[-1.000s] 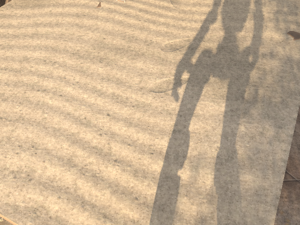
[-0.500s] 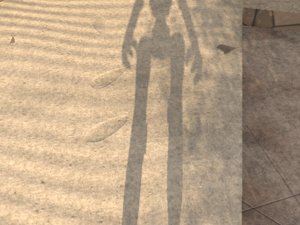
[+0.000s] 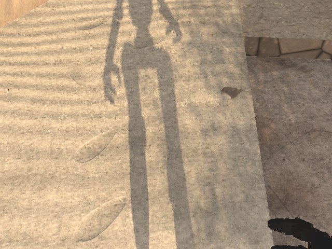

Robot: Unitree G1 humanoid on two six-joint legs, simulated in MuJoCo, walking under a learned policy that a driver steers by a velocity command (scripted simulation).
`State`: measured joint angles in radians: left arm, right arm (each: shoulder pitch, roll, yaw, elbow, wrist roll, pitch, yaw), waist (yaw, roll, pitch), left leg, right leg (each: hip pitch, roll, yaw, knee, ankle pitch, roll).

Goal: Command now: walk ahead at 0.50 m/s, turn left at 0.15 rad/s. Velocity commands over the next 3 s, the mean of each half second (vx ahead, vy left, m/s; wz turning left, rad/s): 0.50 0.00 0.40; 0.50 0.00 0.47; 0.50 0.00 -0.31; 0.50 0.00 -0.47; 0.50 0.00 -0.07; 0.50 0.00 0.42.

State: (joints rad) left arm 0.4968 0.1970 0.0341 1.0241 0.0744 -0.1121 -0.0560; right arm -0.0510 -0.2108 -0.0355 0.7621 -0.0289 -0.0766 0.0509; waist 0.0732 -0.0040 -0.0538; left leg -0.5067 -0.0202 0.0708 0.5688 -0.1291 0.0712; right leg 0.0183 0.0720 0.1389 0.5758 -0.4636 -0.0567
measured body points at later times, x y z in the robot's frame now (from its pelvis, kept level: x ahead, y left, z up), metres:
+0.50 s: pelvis +0.26 +0.02 +0.01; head +0.29 +0.02 +0.46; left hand +0.47 +0.28 -0.04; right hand +0.32 -0.25 -0.12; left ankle +0.11 +0.09 -0.70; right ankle +0.39 -0.06 -0.72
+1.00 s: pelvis +0.46 +0.16 +0.00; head +0.48 +0.19 +0.45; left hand +0.32 +0.42 -0.13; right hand +0.78 +0.09 -0.07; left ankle +0.48 +0.29 -0.72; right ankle +0.40 -0.06 -0.69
